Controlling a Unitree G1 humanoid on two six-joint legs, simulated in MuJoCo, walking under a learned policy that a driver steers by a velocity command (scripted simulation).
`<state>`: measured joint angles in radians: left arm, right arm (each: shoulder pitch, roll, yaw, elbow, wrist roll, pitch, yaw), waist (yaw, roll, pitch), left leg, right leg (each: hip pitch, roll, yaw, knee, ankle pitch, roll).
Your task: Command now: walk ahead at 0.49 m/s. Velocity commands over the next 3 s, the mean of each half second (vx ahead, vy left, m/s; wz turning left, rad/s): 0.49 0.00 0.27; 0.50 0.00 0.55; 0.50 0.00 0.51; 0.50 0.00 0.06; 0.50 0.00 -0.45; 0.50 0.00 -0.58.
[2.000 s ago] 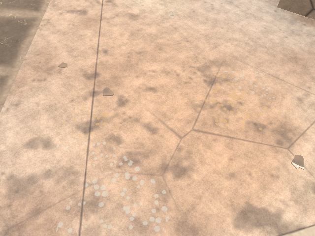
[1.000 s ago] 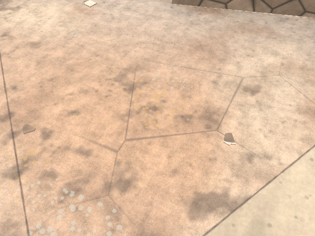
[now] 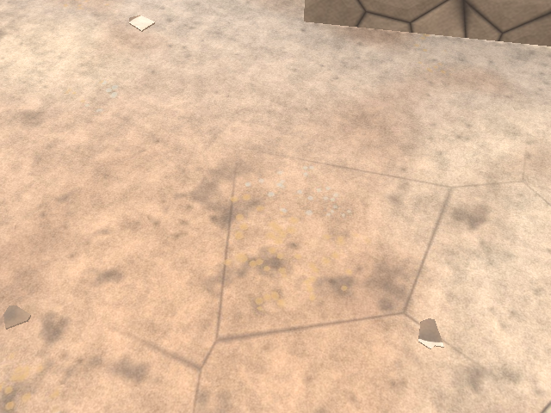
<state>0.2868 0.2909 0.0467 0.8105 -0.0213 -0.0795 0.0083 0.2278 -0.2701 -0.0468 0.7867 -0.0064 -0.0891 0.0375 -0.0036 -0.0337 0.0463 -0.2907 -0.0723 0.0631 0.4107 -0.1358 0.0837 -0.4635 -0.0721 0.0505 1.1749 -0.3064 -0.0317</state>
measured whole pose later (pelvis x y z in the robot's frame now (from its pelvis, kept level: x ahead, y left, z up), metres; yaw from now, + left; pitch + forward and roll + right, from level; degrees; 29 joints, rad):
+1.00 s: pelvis +0.51 +0.08 -0.01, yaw +28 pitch +1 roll -1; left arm 0.21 0.31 0.06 0.80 -0.02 -0.10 0.00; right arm 0.20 -0.30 -0.07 0.67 0.02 -0.04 0.04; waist 0.01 -0.01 0.08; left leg -0.41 -0.06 0.01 0.58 -0.19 0.09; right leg -0.36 -0.07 0.02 1.20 -0.42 0.01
